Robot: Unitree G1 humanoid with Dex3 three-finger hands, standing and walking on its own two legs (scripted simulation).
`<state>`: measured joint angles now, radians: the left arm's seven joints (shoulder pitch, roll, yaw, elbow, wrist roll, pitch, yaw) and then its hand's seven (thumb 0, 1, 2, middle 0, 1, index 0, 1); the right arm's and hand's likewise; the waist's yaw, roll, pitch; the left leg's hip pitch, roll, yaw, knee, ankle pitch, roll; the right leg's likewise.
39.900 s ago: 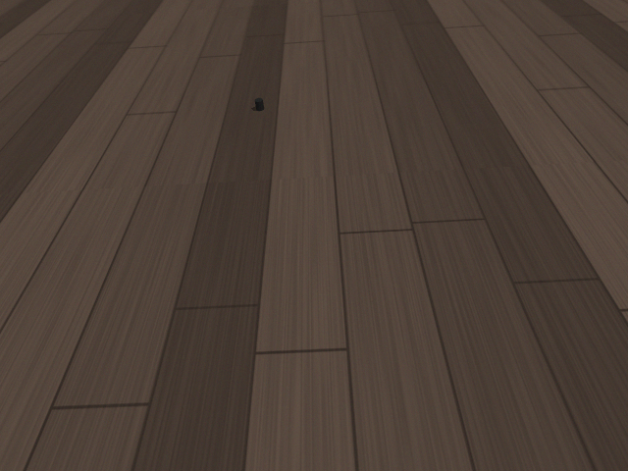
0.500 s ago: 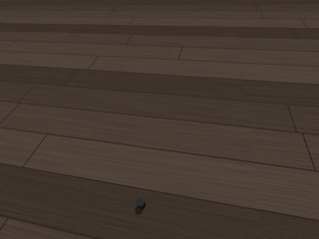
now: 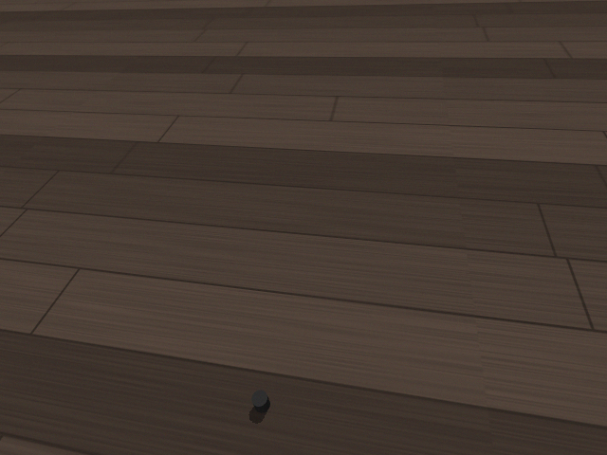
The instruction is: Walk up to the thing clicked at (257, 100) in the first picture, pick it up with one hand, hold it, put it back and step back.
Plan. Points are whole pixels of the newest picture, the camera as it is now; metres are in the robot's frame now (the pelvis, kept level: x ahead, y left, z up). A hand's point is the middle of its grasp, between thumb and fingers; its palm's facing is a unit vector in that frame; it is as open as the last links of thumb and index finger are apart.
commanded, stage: stand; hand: left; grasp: from above
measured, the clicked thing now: (261, 401) +0.45 +0.24 -0.75
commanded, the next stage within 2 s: step back in 0.92 s
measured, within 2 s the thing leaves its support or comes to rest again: neither
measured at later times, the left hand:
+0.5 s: hand out of the picture +0.07 +0.24 -0.16, palm faces +0.01 -0.94 -0.34, open 7.4 cm
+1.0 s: hand out of the picture +0.07 +0.24 -0.16, palm faces +0.00 -0.94 -0.35, open 7.4 cm
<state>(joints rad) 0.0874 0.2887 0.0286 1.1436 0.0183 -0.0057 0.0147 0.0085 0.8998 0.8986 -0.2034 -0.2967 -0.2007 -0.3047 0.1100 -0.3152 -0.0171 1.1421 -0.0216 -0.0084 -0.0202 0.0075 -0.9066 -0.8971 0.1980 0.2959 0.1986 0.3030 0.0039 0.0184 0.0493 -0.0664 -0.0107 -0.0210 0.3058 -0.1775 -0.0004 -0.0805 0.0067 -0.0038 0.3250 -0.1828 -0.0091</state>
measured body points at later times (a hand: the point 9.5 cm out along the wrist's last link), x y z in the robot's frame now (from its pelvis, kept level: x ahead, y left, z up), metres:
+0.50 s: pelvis +0.00 -0.01 +0.00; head +0.00 -0.02 +0.45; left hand +0.07 +0.29 -0.13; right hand +0.07 -0.30 -0.14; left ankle +0.00 +0.12 -0.75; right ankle +0.00 -0.11 -0.75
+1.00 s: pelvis -0.01 -0.01 +0.00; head +0.02 -0.02 +0.44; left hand +0.07 +0.29 -0.13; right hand +0.06 -0.31 -0.14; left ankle +0.00 +0.12 -0.75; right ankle +0.00 -0.11 -0.75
